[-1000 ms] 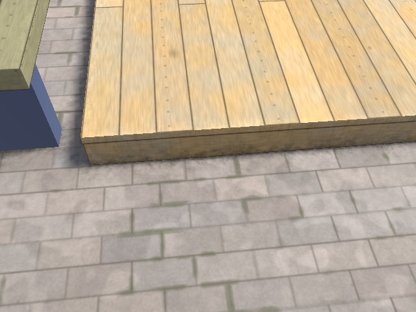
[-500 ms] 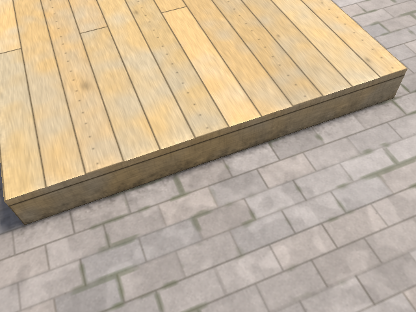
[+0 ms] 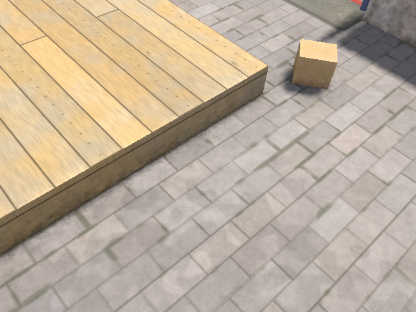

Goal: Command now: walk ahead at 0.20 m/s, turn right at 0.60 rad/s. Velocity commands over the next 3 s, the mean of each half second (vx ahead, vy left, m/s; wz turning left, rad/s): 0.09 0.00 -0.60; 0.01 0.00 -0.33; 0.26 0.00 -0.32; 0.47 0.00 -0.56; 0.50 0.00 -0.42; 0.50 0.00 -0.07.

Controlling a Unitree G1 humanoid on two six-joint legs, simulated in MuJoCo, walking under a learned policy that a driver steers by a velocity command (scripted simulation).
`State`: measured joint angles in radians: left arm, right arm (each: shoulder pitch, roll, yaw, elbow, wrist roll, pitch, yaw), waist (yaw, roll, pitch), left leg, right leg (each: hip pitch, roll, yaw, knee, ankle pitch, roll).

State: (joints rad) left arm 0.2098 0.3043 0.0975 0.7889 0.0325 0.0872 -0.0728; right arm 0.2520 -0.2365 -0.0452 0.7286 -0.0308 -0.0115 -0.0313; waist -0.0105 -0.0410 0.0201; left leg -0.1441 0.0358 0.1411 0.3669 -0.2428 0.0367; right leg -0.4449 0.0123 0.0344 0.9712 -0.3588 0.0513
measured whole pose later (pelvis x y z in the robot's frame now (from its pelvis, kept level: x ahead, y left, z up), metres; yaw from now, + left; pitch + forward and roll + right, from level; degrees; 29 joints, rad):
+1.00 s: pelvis +0.11 -0.03 +0.00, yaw -26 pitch -1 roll -2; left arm 0.20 0.30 0.04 0.80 0.01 0.06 0.00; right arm 0.20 -0.23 0.01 0.74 -0.02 0.01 -0.02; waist -0.01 -0.04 0.07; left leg -0.21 -0.02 -0.01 0.43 -0.21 0.05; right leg -0.26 0.07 0.11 0.73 -0.46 0.03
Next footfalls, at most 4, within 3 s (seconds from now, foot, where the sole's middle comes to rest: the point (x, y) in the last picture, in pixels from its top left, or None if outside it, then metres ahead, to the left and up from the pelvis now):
0.18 right None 0.07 -0.13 -0.78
0.78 left None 0.19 0.03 -0.78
1.10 right None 0.06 -0.14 -0.78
1.36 left None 0.26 0.01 -0.78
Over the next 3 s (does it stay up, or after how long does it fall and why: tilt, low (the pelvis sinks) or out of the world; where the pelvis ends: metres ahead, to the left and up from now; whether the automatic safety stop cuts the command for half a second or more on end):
stays up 0.64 -0.75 -0.01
